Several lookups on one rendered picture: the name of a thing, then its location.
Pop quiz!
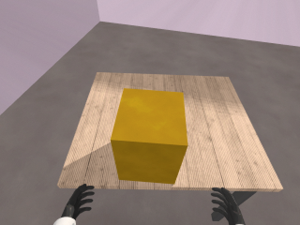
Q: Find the robot right hand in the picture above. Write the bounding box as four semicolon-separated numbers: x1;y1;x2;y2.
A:
211;187;246;225

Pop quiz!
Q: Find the carton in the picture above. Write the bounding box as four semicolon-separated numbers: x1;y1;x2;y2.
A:
110;88;188;185

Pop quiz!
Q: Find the table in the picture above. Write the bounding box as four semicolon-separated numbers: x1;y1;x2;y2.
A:
57;72;283;221

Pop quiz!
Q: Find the robot left hand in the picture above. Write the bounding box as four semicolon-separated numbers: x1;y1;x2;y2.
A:
61;184;95;220

